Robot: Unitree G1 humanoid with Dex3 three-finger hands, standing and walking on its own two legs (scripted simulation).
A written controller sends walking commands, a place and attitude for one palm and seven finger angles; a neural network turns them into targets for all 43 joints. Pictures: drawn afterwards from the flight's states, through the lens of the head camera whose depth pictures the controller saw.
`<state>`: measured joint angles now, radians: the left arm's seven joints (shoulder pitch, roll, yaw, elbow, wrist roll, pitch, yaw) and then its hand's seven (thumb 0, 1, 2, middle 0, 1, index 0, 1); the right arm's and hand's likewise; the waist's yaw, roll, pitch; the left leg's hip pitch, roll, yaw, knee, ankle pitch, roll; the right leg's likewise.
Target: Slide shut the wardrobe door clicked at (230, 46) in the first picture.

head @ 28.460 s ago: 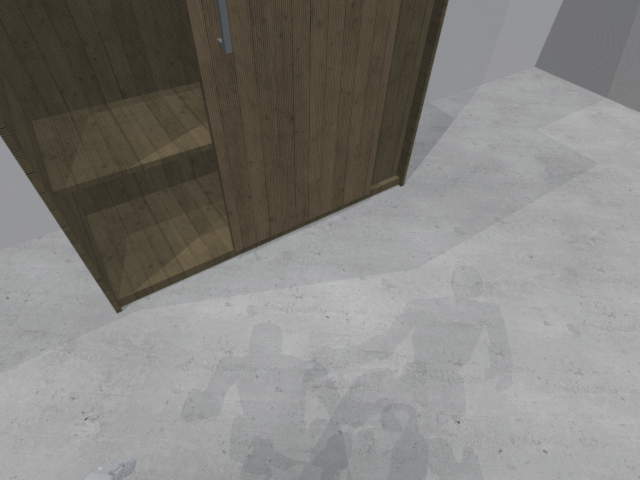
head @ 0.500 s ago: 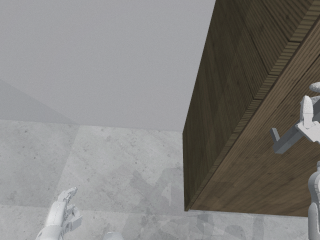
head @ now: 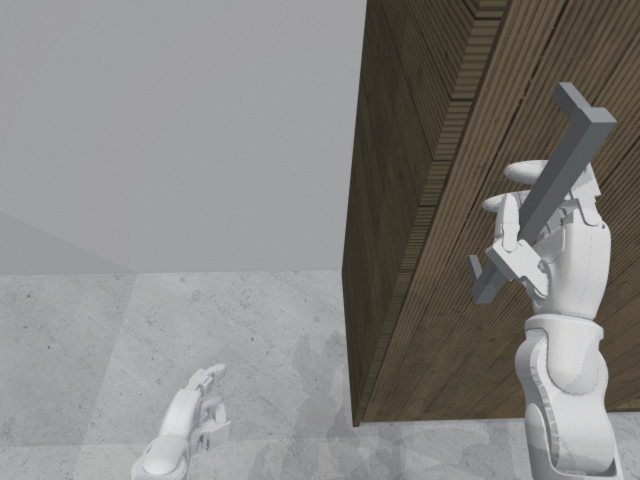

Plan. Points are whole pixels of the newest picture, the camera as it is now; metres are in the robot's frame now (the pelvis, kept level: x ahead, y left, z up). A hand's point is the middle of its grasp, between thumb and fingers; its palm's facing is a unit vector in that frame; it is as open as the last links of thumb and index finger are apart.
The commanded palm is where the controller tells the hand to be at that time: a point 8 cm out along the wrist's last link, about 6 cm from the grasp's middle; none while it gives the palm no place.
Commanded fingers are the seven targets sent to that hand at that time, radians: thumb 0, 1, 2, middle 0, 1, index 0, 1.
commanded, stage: stop walking and hold the door there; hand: right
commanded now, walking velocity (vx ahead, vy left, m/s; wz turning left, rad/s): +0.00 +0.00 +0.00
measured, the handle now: (516, 214) +0.33 -0.19 +0.19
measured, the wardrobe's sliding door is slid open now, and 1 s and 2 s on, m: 0.00 0.00 0.00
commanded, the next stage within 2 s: loosen the grip on the handle in 0.96 s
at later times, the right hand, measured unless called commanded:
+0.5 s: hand (499, 246) +0.29 -0.16 +0.19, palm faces +0.20 +0.98 -0.09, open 5.8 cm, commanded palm +0.26 -0.19 +0.17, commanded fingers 0.00 -0.90 -0.90 0.45 1.40 0.45 1.40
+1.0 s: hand (500, 247) +0.29 -0.16 +0.19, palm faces +0.13 +0.99 -0.05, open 5.8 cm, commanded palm +0.26 -0.18 +0.17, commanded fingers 0.00 -0.90 -0.90 0.45 1.40 0.45 1.40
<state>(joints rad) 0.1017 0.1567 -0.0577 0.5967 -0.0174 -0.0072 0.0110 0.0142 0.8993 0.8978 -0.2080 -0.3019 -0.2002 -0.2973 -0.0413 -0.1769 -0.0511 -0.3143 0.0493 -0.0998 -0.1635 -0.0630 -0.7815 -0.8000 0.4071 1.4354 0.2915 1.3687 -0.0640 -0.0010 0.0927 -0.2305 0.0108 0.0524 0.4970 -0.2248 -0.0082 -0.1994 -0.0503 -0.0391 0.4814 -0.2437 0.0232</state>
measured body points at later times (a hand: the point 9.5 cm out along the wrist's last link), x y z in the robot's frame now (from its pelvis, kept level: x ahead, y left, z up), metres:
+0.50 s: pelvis +0.00 -0.02 +0.00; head -0.01 +0.00 +0.45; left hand +0.18 +0.21 -0.09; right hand +0.27 -0.21 +0.20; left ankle +0.02 +0.11 -0.74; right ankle +0.01 -0.13 -0.74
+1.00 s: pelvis +0.00 -0.04 +0.00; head +0.00 -0.03 +0.45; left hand +0.19 +0.17 -0.09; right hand +0.28 -0.21 +0.20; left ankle +0.02 +0.11 -0.74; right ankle +0.01 -0.13 -0.74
